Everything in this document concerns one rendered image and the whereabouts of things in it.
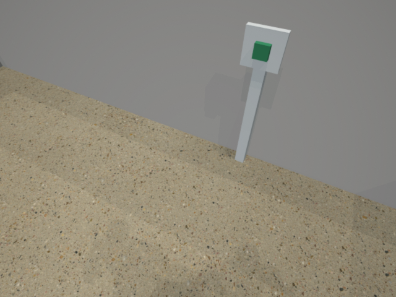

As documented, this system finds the button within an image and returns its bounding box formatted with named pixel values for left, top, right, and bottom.
left=252, top=41, right=272, bottom=62

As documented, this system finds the panel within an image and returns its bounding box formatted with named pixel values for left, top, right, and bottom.
left=235, top=22, right=291, bottom=163

